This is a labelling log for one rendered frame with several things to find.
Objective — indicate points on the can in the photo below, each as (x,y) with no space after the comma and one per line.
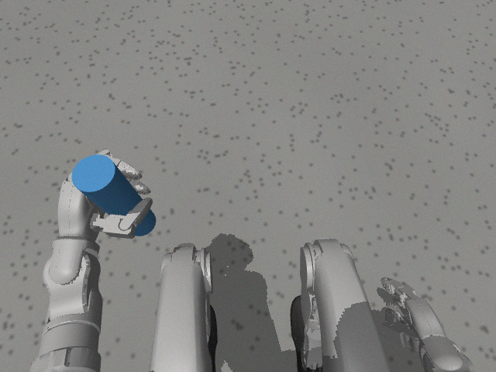
(100,180)

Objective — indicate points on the right robot hand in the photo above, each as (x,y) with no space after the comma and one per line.
(414,323)

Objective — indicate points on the right robot foot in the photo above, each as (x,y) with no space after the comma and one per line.
(298,335)

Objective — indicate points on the right robot arm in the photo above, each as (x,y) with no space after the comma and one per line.
(439,354)

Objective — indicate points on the left robot arm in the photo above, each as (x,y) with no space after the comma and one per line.
(74,317)

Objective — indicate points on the left robot hand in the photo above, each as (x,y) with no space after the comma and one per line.
(79,216)

